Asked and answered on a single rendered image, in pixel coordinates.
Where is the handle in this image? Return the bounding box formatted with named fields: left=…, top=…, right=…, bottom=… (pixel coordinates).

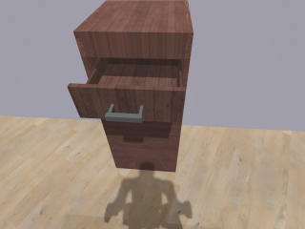
left=105, top=104, right=144, bottom=123

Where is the drawer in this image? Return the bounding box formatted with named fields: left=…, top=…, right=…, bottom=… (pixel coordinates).
left=67, top=57, right=186, bottom=123

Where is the cabinet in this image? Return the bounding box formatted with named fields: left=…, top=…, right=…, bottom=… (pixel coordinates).
left=73, top=0, right=193, bottom=173

